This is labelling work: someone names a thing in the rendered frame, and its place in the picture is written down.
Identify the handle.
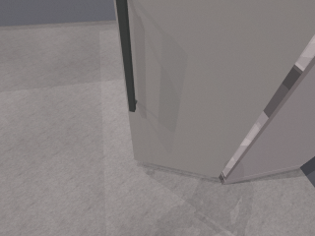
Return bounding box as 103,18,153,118
115,0,137,112

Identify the fridge door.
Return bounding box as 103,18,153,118
113,0,315,178

